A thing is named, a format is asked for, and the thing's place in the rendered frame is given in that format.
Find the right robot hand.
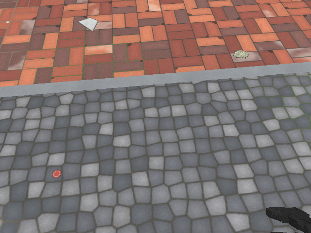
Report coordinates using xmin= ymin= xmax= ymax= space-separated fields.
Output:
xmin=265 ymin=207 xmax=311 ymax=233

